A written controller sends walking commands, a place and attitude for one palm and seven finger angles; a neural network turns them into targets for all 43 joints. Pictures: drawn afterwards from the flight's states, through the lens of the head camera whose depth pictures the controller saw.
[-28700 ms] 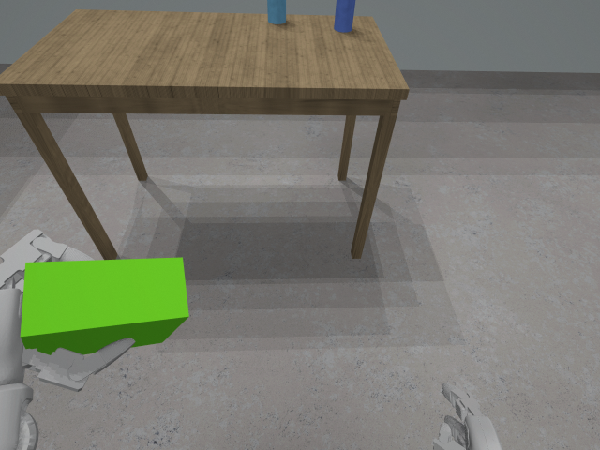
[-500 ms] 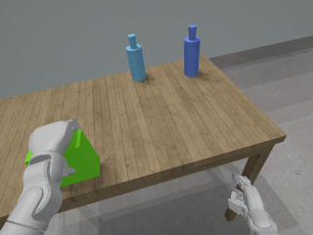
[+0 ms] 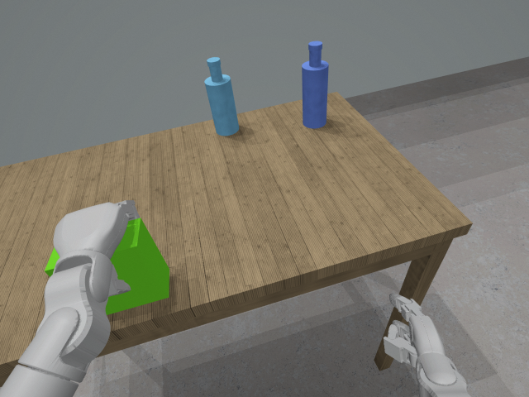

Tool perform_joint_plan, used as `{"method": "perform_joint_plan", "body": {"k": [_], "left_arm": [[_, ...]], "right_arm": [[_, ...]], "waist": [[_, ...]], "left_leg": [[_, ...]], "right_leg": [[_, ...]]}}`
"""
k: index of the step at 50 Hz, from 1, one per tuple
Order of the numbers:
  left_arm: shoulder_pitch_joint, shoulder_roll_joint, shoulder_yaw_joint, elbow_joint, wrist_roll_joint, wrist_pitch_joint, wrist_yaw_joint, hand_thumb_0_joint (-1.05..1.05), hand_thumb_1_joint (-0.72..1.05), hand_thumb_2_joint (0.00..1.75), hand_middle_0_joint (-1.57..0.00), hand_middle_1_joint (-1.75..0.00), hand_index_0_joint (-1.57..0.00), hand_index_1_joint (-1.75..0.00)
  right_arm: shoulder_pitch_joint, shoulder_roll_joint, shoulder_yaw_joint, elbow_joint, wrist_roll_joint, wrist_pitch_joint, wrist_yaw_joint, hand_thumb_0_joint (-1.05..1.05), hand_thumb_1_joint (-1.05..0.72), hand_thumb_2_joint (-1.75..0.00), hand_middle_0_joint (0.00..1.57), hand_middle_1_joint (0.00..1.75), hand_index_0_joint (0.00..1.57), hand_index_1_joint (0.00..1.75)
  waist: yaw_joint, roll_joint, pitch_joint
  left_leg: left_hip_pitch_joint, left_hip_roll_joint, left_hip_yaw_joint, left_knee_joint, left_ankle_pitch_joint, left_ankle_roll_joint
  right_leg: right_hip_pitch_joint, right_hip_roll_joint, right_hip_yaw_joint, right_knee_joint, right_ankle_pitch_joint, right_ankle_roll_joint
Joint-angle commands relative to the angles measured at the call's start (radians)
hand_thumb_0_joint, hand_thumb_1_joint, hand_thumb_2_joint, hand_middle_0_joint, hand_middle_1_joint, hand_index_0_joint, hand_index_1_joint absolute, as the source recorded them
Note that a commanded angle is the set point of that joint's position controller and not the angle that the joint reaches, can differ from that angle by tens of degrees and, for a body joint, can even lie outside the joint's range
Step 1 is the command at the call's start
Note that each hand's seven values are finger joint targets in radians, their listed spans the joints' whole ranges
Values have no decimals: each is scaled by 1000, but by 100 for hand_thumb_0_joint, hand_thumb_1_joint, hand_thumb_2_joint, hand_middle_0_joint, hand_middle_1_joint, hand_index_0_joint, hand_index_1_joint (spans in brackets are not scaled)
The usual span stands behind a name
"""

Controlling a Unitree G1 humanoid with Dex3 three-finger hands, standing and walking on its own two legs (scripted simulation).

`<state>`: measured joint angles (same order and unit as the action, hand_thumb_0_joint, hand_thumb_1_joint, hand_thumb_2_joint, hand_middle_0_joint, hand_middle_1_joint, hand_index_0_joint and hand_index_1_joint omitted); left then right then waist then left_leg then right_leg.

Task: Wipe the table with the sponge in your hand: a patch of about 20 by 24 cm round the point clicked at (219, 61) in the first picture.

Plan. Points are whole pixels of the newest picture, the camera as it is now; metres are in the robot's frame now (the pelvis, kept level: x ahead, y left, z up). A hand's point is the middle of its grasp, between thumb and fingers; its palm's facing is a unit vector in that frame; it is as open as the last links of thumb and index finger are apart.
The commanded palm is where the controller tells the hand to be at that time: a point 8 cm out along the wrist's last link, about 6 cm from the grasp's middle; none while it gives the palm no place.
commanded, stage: move the sponge above the wiping area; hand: left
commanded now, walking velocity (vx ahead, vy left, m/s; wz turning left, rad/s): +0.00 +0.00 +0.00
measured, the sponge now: (121, 278) +0.25 +0.28 +0.06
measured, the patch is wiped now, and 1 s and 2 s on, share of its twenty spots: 0.00 0.00 0.00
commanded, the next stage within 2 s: none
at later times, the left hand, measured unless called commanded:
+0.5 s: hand (108, 262) +0.24 +0.28 +0.11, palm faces -0.01 -0.08 -1.00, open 10.3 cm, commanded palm +0.22 +0.27 +0.21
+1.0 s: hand (108, 260) +0.24 +0.27 +0.12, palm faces +0.03 -0.08 -1.00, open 10.3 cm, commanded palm +0.21 +0.28 +0.21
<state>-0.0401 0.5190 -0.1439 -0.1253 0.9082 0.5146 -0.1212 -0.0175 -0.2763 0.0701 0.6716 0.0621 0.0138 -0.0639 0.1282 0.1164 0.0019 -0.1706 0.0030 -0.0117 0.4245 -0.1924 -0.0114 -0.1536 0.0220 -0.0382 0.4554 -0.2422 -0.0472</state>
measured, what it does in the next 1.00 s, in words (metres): stands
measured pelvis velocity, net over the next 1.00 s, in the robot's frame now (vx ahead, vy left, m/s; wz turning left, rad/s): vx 0.00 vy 0.01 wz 0.00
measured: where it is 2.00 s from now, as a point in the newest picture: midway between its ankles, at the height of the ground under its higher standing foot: outside the picture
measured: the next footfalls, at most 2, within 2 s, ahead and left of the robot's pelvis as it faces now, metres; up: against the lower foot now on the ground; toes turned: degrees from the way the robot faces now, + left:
none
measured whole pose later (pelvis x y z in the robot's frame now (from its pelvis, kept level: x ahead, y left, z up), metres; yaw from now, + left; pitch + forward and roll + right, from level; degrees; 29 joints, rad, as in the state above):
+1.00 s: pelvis +0.00 +0.01 +0.00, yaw +0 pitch -4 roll +0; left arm 0.03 0.52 -0.14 -0.21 0.90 0.46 -0.11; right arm 0.00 -0.27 0.06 0.67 0.05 0.00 -0.06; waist 0.14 0.12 0.00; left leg -0.17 0.00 -0.01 0.43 -0.20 0.00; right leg -0.15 0.02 -0.03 0.46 -0.24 -0.04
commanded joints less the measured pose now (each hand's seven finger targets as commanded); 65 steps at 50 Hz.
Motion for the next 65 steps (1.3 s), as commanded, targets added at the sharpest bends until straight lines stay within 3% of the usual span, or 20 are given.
{"method": "perform_joint_plan", "body": {"k": [1, 5, 6, 10, 15, 16, 20, 25, 27, 31, 35, 36, 40, 41, 45, 46, 50, 56, 61, 65], "left_arm": [[-443, 272, 192, -290, 57, -86, 66, 0, 10, 130, -120, -160, -120, -160], [-330, 324, 288, -231, 24, -117, 98, 0, 10, 130, -120, -160, -120, -160], [-340, 274, 257, -198, 12, -112, 103, 0, 10, 130, -120, -160, -120, -160], [-245, 299, 302, -141, -4, -51, 103, 0, 10, 130, -120, -160, -120, -160], [-133, 234, 236, -206, -28, -11, 47, 0, 10, 130, -120, -160, -120, -160], [-149, 196, 191, -219, -25, -15, 35, 0, 10, 130, -120, -160, -120, -160], [-211, 313, 260, -300, 15, -56, 29, 0, 10, 130, -120, -160, -120, -160], [-394, 332, 269, -307, 38, -143, 89, 0, 10, 130, -120, -160, -120, -160], [-388, 306, 267, -252, 31, -157, 120, 0, 10, 130, -120, -160, -120, -160], [-396, 242, 226, -183, 12, -108, 130, 0, 10, 130, -120, -160, -120, -160], [-244, 244, 250, -152, -12, -30, 98, 0, 10, 130, -120, -160, -120, -160], [-241, 187, 197, -162, -20, -21, 81, 0, 10, 130, -120, -160, -120, -160], [-160, 217, 215, -200, -15, 1, 45, 0, 10, 130, -120, -160, -120, -160], [-187, 171, 165, -223, -11, -1, 35, 0, 10, 130, -120, -160, -120, -160], [-254, 303, 245, -345, 52, -34, 52, 0, 10, 130, -120, -160, -120, -160], [-308, 257, 201, -371, 56, -50, 60, 0, 10, 130, -120, -160, -120, -160], [-345, 325, 279, -331, 52, -92, 107, 0, 10, 130, -120, -160, -120, -160], [-356, 198, 182, -217, 9, -48, 114, 0, 10, 130, -120, -160, -120, -160], [-193, 175, 170, -243, -10, -10, 54, 0, 10, 130, -120, -160, -120, -160], [-152, 244, 225, -283, 13, -8, 34, 0, 10, 130, -120, -160, -120, -160]], "right_arm": [[-240, -56, -31, -201, -13, -94, -18, 0, -90, -90, 20, 30, 20, 30], [-229, -67, -40, -177, -17, -104, -15, 0, -90, -90, 20, 30, 20, 30], [-219, -60, -40, -172, -15, -104, -14, 0, -90, -90, 20, 30, 20, 30], [-256, -81, -47, -170, -7, -88, 2, 0, -90, -90, 20, 30, 20, 30], [-270, -81, -44, -200, 2, -76, 13, 0, -90, -90, 20, 30, 20, 30], [-253, -78, -41, -206, 1, -76, 13, 0, -90, -90, 20, 30, 20, 30], [-250, -80, -42, -210, -7, -81, -2, 0, -90, -90, 20, 30, 20, 30], [-224, -66, -39, -186, -14, -109, -25, 0, -90, -90, 20, 30, 20, 30], [-193, -60, -48, -168, -18, -119, -28, 0, -90, -90, 20, 30, 20, 30], [-230, -61, -44, -159, -9, -112, -17, 0, -90, -90, 20, 30, 20, 30], [-270, -74, -43, -174, -3, -87, 1, 0, -90, -90, 20, 30, 20, 30], [-266, -70, -38, -181, 1, -80, 5, 0, -90, -90, 20, 30, 20, 30], [-273, -77, -35, -200, 4, -64, 12, 0, -90, -90, 20, 30, 20, 30], [-266, -73, -31, -209, 3, -63, 13, 0, -90, -90, 20, 30, 20, 30], [-271, -76, -36, -213, -9, -66, 11, 0, -90, -90, 20, 30, 20, 30], [-252, -61, -32, -220, -14, -74, 9, 0, -90, -90, 20, 30, 20, 30], [-234, -64, -42, -190, -16, -92, -3, 0, -90, -90, 20, 30, 20, 30], [-259, -58, -38, -171, -2, -91, 2, 0, -90, -90, 20, 30, 20, 30], [-275, -67, -37, -195, 1, -77, 14, 0, -90, -90, 20, 30, 20, 30], [-280, -73, -35, -206, -3, -61, 17, 0, -90, -90, 20, 30, 20, 30]], "waist": [[1, -11, -296], [23, -6, -250], [10, -51, -228], [33, -49, -194], [16, -104, -194], [5, -111, -205], [3, -105, -209], [-3, 14, -214], [1, -1, -220], [7, -2, -214], [32, -55, -201], [18, -72, -205], [15, -118, -180], [8, -110, -202], [21, -37, -243], [16, -32, -274], [17, -11, -236], [12, 2, -190], [20, -66, -227], [20, -104, -195]], "left_leg": [[126, -44, -27, -13, 166, 52], [124, -39, -37, -19, 188, 41], [100, -33, -22, -20, 190, 41], [64, -32, -22, -25, 185, 33], [52, -31, -18, -10, 186, 44], [44, -29, -8, -6, 180, 48], [77, -34, -26, 4, 159, 54], [130, -38, -42, -19, 132, 46], [132, -35, -32, -19, 151, 41], [104, -28, -26, -43, 146, 30], [68, -29, -32, -52, 160, 29], [57, -25, -18, -49, 158, 31], [42, -22, -29, -43, 133, 35], [40, -22, -18, -40, 136, 40], [81, -28, -41, -29, 164, 45], [90, -32, -32, -24, 188, 48], [122, -29, -51, -32, 166, 43], [81, -27, -33, -61, 118, 29], [63, -25, -27, -45, 158, 37], [54, -23, -37, -40, 138, 40]], "right_leg": [[34, -12, 101, -97, 90, -28], [34, -7, 142, -114, 133, -39], [35, -17, 104, -108, 144, -26], [40, -19, 139, -103, 162, -29], [31, -20, 114, -85, 195, -9], [32, -29, 86, -77, 191, 0], [2, -16, 129, -89, 139, -9], [-26, -2, 135, -125, 54, -33], [-16, -8, 112, -126, 66, -31], [14, -16, 96, -119, 84, -31], [42, -11, 112, -109, 119, -28], [43, -19, 75, -102, 126, -16], [18, -8, 94, -97, 105, -14], [27, -16, 61, -88, 110, -9], [30, 0, 114, -75, 110, -28], [41, -7, 79, -66, 123, -26], [12, 11, 129, -103, 88, -44], [13, -10, 80, -110, 58, -31], [49, -13, 72, -88, 126, -21], [20, -1, 104, -92, 97, -21]]}}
